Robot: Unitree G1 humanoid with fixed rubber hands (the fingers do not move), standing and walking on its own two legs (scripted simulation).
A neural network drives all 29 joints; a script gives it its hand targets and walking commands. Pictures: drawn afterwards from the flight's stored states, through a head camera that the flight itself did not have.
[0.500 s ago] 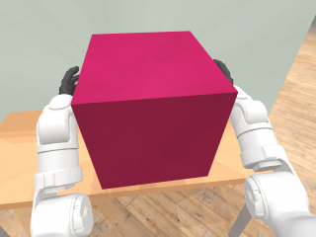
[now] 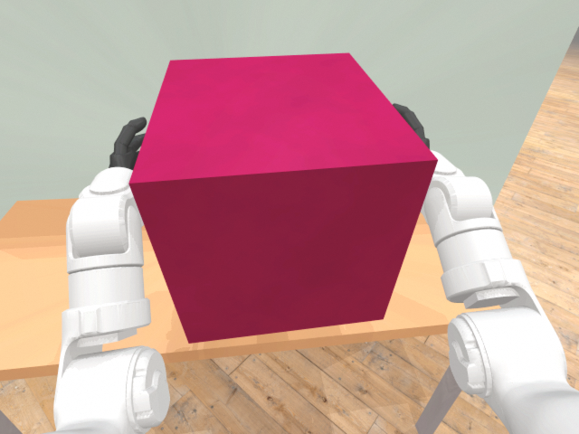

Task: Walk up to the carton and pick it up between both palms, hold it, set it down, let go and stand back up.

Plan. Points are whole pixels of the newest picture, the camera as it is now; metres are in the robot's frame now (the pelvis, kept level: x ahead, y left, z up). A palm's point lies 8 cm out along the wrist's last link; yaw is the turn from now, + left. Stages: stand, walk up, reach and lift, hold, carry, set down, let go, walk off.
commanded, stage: hold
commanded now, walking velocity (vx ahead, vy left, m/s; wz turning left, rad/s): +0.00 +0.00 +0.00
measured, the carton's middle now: (274, 187) +0.40 +0.00 +0.21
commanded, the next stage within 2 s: none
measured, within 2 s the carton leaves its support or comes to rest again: neither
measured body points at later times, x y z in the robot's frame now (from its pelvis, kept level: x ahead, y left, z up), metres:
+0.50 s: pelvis +0.00 +0.00 +0.00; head -0.07 +0.02 +0.44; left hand +0.37 +0.19 +0.25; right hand +0.39 -0.17 +0.27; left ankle +0.02 +0.10 -0.75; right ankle +0.02 -0.10 -0.75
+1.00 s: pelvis +0.00 +0.00 +0.00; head -0.07 +0.02 +0.44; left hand +0.37 +0.19 +0.25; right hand +0.39 -0.18 +0.27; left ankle +0.02 +0.10 -0.75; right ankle +0.02 -0.10 -0.75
